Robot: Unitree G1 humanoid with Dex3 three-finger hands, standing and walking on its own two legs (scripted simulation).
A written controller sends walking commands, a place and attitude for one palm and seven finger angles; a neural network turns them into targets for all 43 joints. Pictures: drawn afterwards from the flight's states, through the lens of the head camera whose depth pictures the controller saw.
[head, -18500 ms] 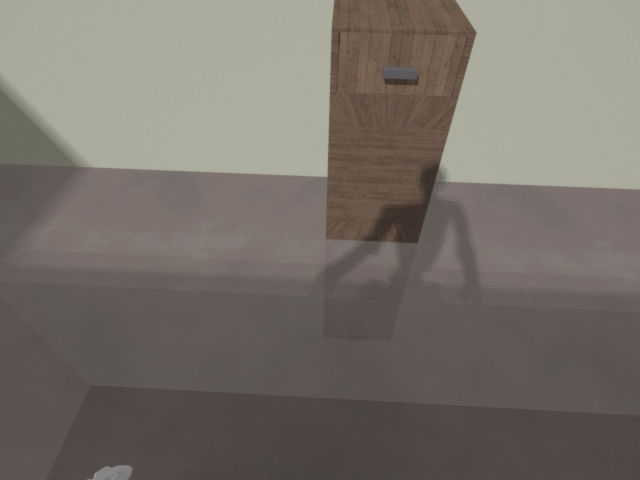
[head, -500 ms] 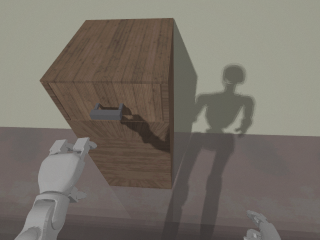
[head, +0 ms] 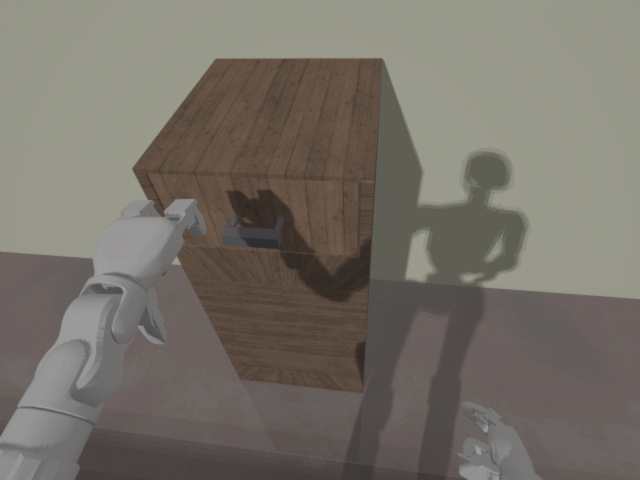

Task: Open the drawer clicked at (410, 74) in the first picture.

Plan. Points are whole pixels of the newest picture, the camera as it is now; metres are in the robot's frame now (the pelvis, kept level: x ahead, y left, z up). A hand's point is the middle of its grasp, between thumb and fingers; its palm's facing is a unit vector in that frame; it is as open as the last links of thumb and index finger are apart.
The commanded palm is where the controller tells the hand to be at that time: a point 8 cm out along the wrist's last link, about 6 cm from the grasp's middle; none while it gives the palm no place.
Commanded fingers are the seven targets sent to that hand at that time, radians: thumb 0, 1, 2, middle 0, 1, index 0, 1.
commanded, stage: raise the hand with hooked fingers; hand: left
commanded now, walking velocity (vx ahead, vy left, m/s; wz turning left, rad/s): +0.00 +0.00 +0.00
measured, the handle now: (254, 229) +0.51 +0.20 -0.01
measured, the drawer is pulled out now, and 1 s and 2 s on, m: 0.00 0.00 0.00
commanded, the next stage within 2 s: move the hooked fingers above the handle in 0.34 s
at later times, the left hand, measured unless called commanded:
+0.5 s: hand (180, 276) +0.31 +0.22 +0.10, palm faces +0.03 -0.07 -1.00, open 13.8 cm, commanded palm +0.29 +0.23 +0.16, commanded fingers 0.00 -0.50 0.30 -0.30 -1.20 -0.30 -1.20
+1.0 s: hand (205, 265) +0.36 +0.21 +0.07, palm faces -0.07 -0.04 -1.00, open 13.8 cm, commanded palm +0.34 +0.22 +0.14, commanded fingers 0.00 -0.50 0.30 -0.30 -1.20 -0.30 -1.20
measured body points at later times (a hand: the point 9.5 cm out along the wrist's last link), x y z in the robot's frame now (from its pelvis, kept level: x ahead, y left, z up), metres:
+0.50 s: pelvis +0.00 -0.02 +0.00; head +0.02 -0.06 +0.45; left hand +0.31 +0.22 +0.16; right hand +0.19 -0.24 -0.11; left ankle -0.07 +0.08 -0.74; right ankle +0.03 -0.13 -0.74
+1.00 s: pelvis -0.01 -0.03 +0.00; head +0.03 -0.05 +0.44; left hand +0.35 +0.21 +0.13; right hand +0.14 -0.28 -0.13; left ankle -0.07 +0.08 -0.74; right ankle +0.03 -0.13 -0.74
